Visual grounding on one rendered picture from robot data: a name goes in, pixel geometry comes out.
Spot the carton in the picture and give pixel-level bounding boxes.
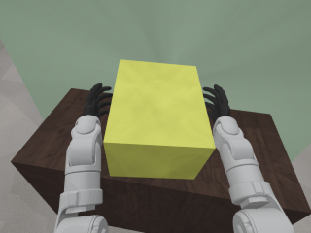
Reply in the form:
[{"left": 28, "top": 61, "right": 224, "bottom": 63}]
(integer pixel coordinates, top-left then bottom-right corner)
[{"left": 103, "top": 59, "right": 216, "bottom": 180}]

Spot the left robot forearm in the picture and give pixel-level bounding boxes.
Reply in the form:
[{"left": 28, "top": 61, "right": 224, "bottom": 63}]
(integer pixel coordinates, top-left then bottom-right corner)
[{"left": 53, "top": 115, "right": 103, "bottom": 233}]

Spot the left robot hand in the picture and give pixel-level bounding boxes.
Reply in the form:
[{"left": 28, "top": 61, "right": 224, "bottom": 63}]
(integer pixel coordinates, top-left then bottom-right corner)
[{"left": 82, "top": 83, "right": 113, "bottom": 118}]

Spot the right robot hand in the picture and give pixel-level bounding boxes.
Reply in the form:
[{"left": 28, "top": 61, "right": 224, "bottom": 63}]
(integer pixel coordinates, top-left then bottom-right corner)
[{"left": 202, "top": 84, "right": 230, "bottom": 125}]

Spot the right robot forearm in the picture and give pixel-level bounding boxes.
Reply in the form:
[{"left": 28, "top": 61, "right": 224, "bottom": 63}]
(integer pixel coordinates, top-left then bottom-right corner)
[{"left": 213, "top": 116, "right": 295, "bottom": 233}]

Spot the left robot upper arm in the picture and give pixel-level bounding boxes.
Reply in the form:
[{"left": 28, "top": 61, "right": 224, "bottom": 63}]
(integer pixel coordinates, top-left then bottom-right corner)
[{"left": 55, "top": 215, "right": 109, "bottom": 233}]

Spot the pedestal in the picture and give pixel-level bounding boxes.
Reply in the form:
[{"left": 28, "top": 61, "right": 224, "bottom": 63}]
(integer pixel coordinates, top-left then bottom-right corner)
[{"left": 11, "top": 88, "right": 311, "bottom": 233}]

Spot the right robot upper arm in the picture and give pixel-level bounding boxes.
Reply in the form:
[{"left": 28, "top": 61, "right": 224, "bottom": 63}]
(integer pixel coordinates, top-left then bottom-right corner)
[{"left": 232, "top": 208, "right": 294, "bottom": 233}]

